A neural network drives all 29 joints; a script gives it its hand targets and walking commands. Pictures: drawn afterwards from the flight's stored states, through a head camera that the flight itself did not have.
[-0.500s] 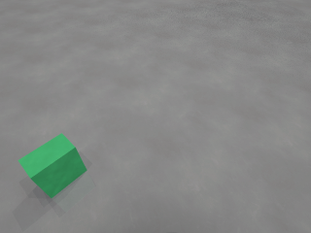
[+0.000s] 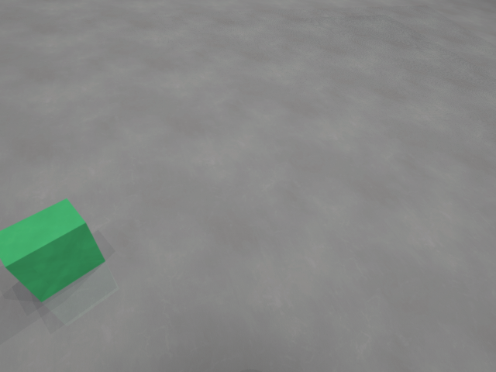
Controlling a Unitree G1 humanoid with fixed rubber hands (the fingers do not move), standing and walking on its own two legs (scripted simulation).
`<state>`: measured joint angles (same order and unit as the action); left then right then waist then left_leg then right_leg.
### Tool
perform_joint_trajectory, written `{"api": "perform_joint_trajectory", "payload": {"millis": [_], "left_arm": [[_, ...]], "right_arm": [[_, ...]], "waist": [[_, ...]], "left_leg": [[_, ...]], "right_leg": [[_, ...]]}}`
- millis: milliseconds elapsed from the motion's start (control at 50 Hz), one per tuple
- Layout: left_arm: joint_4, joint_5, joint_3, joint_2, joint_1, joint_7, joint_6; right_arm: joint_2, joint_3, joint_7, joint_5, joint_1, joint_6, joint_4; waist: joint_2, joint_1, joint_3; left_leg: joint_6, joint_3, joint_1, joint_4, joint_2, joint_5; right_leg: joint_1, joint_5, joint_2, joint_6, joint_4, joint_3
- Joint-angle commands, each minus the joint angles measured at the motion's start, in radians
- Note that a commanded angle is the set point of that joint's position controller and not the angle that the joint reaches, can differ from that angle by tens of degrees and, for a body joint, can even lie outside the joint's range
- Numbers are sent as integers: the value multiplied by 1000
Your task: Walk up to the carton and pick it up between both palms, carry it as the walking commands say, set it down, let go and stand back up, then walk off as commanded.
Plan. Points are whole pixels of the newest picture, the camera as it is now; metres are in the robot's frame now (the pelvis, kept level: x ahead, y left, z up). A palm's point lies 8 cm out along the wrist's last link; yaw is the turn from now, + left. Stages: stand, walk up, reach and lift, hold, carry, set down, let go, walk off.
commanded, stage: walk off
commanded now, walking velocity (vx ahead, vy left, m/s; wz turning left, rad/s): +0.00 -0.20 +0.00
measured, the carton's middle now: (54, 250) +0.68 +0.69 -0.63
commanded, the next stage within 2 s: none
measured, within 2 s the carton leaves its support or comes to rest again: neither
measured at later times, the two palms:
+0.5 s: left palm out of the picture +0.06 +0.11 -0.16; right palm out of the picture +0.08 -0.38 -0.13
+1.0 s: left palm out of the picture +0.15 -0.01 -0.11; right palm out of the picture +0.02 -0.53 -0.14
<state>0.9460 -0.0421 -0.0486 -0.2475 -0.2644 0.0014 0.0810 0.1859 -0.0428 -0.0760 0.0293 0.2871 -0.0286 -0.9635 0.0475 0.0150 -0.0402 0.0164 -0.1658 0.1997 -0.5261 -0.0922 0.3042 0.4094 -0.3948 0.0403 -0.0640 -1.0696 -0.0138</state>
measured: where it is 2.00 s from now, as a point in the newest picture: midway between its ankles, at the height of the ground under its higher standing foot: outside the picture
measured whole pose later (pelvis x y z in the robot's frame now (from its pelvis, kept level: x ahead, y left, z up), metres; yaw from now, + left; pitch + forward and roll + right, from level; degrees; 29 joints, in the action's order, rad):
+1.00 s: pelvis +0.03 -0.25 +0.00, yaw +1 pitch -1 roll -1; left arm 0.91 -0.03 -0.04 -0.22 -0.11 0.01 0.04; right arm 0.28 -0.09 -0.04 0.02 0.30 -0.06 -0.98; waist -0.07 0.07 -0.07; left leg -0.03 -0.06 0.33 -0.88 -0.15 0.53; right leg 0.23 -0.27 -0.03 0.00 -0.51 0.10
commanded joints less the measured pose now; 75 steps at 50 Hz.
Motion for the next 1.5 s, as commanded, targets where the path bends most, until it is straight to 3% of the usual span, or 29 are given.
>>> {"api": "perform_joint_trajectory", "payload": {"millis": [0, 60, 140, 180, 200, 240, 320, 360, 420, 440, 460, 500, 520, 640, 700, 820, 840, 880, 920, 940, 1060, 1160, 1200, 1220, 1240, 1260, 1280, 1460, 1480], "left_arm": [[-54, 7, -1, -28, 4, 13, 2], [-104, 3, 9, -25, 106, 39, 5], [-55, -1, -10, -36, -50, 34, -6], [-58, -15, -39, -255, -87, 27, -28], [-29, 2, -41, -254, -134, 17, -29], [-55, 1, -19, -149, -17, 8, -36], [-90, -9, -3, -118, 71, -19, -39], [-82, 9, 10, -61, 46, -13, -34], [-77, 1, 6, -85, 70, -13, -21], [-64, 18, 15, -33, 25, -14, -22], [-102, 15, 11, -35, 38, -12, -34], [-104, 0, -29, -129, 74, 0, -16], [-99, -4, -33, -131, 76, -13, -20], [-79, 12, -31, -74, 34, 35, 9], [-110, 5, -12, -47, 140, 33, 3], [-116, 22, 2, -27, 129, 34, -3], [-81, 23, -22, -93, 46, 39, 10], [-65, 3, -33, -94, 53, 30, -14], [-16, 24, -51, -225, -109, 4, -49], [-31, 8, -44, -195, -12, -6, -59], [-67, -4, 1, -77, 110, -10, -23], [-42, 8, 9, -59, 112, -22, -29], [-49, 38, 6, -64, -1, -20, -26], [-72, 36, -24, -124, 50, -10, -21], [-71, -5, -13, -104, 83, -20, -8], [-75, -10, -18, -119, 117, -21, -10], [-68, 11, -17, -87, 71, 1, -8], [-104, -3, 7, -10, 140, 39, -2], [-86, 6, -13, -29, 48, 33, 3]], "right_arm": [[205, -49, 13, 11, 27, 12, 23], [212, -67, 26, 3, 102, -5, -10], [282, -97, 26, 11, -20, -25, 46], [117, -60, 41, 15, 22, -28, 93], [96, -52, 40, -5, -41, -46, 104], [102, -46, 59, -38, -39, -42, 118], [156, -53, 32, -1, 10, -25, 85], [149, -37, 23, -6, -2, -34, 73], [95, -26, 14, -19, 170, -26, 45], [157, -33, 1, -3, 228, -8, 24], [289, -63, 4, 12, 233, 0, 21], [237, -48, 13, 8, 163, -7, 53], [158, -20, -5, 8, 160, -13, 31], [180, -30, 16, 3, -74, 35, 79], [196, -39, 7, 0, 111, 40, 17], [288, -85, 24, 5, 86, -2, 17], [281, -85, 26, 5, -20, -3, 41], [256, -84, 40, -10, 88, -3, 44], [142, -46, 27, -10, -18, 0, 87], [128, -49, 30, -14, -10, -24, 67], [176, -47, 38, 3, 9, -44, 77], [122, -28, -13, -11, 58, -25, 41], [196, -30, 1, 10, 101, 1, 37], [283, -58, 1, 3, 67, -16, 48], [319, -65, -10, 4, 134, -6, 41], [228, -59, -9, -1, 101, -2, 21], [186, -25, 7, 1, 3, -5, 56], [255, -80, 34, 7, 23, 5, 24], [237, -77, 30, 10, 60, 5, 12]], "waist": [[-278, 10, -17], [-352, 71, -6], [-224, -52, 1], [400, -61, 32], [403, -132, 82], [147, -33, -12], [223, -33, 45], [87, -39, 65], [121, 62, 28], [-70, 72, 74], [-380, 99, 64], [-279, 80, 2], [-140, 55, -6], [-275, -21, 24], [-272, 51, 55], [-314, 65, -8], [-290, -11, 39], [-125, 18, 114], [223, -109, 175], [212, -60, 122], [247, -19, 5], [119, 25, 31], [-272, 41, 40], [-382, 63, -2], [-306, 88, -27], [-141, 76, -20], [-217, 7, -35], [-368, 66, -26], [-270, 43, 46]], "left_leg": [[134, 165, -66, 208, -234, -437], [111, 142, -7, 194, -234, -435], [48, 87, 172, -3, -180, -222], [-54, -12, 401, -425, 41, 364], [-25, 145, 304, -534, 52, 390], [-4, 153, 418, -640, 29, 294], [-29, 53, 219, -442, 18, 223], [-2, 35, 184, -365, 18, 216], [-1, 66, -106, 5, -4, -26], [0, 167, -224, 170, -94, -111], [55, 507, -258, 248, -421, -337], [223, 522, -108, 242, -416, -480], [203, 456, -68, 261, -389, -467], [124, 192, -31, 221, -250, -521], [140, 190, -240, 141, -265, -849], [111, 228, -37, 170, -280, -612], [118, 259, -3, 162, -313, -530], [25, 99, 82, -1, -158, -387], [-65, -18, 252, -321, 14, 254], [-45, 87, 297, -510, 20, 357], [-29, 63, 250, -355, 10, 254], [4, 35, -5, -55, 20, 65], [43, 317, -243, 287, -253, -6], [188, 555, -109, 303, -445, -328], [281, 579, -67, 299, -500, -464], [235, 431, -64, 265, -424, -467], [195, 364, -45, 249, -354, -434], [124, 127, -50, 191, -236, -588], [111, 136, -122, 176, -250, -507]], "right_leg": [[63, -19, -82, -51, 209, 3], [-53, -3, -55, -44, 363, 143], [-343, 119, -52, -8, 688, 151], [-367, 291, -384, 100, 848, -233], [-214, 246, -390, 213, 816, -200], [-269, 437, -346, 221, 773, -134], [-183, 536, -274, 240, 736, -66], [-217, 427, -276, 251, 746, -76], [-28, 239, -267, 197, 707, -112], [52, 163, -192, 128, 610, -62], [167, -100, -42, 51, 385, 86], [170, -141, 1, 26, 8, -67], [159, -67, -30, 25, -93, -90], [51, 73, -66, -41, 52, -44], [96, 26, -74, -44, 186, 18], [-88, 59, -69, -8, 471, 116], [-203, 139, -125, 16, 587, 74], [-444, 288, -101, 18, 754, 143], [-470, 711, -388, 241, 757, -157], [-401, 755, -391, 285, 740, -131], [-289, 471, -262, 225, 759, -38], [-154, 470, -274, 244, 693, -82], [106, 160, -135, 100, 484, 27], [103, -139, -2, 61, 211, 98], [122, -194, -27, 56, -8, -20], [128, -96, -55, 51, -42, -101], [140, -58, -46, 35, -56, -95], [-34, -2, -79, -45, 372, 132], [-41, -16, -89, -38, 428, 112]]}}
